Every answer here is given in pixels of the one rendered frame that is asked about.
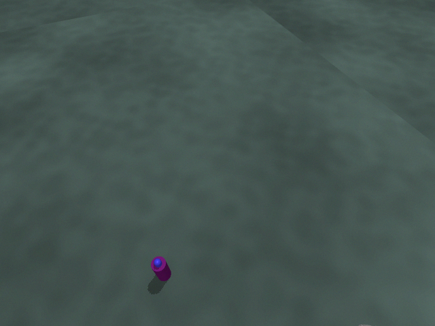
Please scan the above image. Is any bottle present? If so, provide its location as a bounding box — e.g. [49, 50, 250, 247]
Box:
[151, 256, 171, 281]

